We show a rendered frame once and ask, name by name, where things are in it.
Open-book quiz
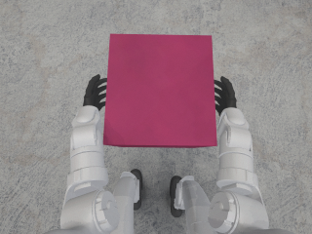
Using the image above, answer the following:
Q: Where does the robot foot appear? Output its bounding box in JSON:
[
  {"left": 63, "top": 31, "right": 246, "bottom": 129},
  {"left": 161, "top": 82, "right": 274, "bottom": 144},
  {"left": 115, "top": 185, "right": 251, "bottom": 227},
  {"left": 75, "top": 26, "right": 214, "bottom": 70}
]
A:
[
  {"left": 131, "top": 169, "right": 142, "bottom": 211},
  {"left": 170, "top": 175, "right": 182, "bottom": 217}
]

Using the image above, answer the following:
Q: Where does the robot left upper arm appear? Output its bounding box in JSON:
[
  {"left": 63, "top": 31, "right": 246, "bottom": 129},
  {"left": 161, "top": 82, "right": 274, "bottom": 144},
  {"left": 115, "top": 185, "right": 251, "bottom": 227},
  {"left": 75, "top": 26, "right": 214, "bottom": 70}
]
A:
[{"left": 43, "top": 189, "right": 120, "bottom": 234}]

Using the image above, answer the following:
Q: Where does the right robot foot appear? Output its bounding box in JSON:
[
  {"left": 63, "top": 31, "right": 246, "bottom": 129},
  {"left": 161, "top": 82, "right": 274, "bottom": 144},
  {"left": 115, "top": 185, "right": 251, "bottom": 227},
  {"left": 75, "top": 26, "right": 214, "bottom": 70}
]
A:
[{"left": 170, "top": 175, "right": 182, "bottom": 217}]

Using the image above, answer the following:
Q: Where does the left robot foot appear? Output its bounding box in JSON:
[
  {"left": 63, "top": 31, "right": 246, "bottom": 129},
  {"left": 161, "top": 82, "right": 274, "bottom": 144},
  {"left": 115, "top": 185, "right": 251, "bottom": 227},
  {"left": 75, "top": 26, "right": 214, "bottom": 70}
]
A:
[{"left": 131, "top": 169, "right": 142, "bottom": 211}]

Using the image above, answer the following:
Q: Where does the carton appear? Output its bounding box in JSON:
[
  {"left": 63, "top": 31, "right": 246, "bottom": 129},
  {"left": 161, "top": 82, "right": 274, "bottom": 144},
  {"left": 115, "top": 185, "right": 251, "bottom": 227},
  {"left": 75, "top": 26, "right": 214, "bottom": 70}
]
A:
[{"left": 102, "top": 33, "right": 217, "bottom": 148}]

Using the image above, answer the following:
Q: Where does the right robot hand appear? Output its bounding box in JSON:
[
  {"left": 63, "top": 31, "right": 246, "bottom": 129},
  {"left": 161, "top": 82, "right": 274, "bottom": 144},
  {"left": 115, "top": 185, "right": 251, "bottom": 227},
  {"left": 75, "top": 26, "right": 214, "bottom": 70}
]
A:
[{"left": 214, "top": 76, "right": 237, "bottom": 116}]

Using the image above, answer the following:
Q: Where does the robot left forearm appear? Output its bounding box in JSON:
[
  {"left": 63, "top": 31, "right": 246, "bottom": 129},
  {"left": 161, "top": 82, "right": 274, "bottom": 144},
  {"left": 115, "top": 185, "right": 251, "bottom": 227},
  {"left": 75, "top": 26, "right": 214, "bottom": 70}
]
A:
[{"left": 60, "top": 105, "right": 109, "bottom": 229}]

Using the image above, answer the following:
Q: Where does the robot right forearm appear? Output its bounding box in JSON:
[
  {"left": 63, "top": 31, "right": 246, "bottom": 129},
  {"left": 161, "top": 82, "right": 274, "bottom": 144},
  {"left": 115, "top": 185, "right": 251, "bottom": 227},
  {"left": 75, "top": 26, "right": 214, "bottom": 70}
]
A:
[{"left": 215, "top": 107, "right": 269, "bottom": 225}]

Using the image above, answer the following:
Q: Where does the left robot hand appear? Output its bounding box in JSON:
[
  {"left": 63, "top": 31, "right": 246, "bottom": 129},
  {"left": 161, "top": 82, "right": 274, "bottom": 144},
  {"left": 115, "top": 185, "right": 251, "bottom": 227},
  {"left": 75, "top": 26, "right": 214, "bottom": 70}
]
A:
[{"left": 83, "top": 74, "right": 107, "bottom": 111}]

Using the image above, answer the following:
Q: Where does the robot right upper arm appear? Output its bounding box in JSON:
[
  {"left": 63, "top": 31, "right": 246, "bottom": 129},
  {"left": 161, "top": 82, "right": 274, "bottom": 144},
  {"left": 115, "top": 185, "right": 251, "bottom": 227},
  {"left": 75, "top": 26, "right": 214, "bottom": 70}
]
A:
[{"left": 208, "top": 190, "right": 295, "bottom": 234}]

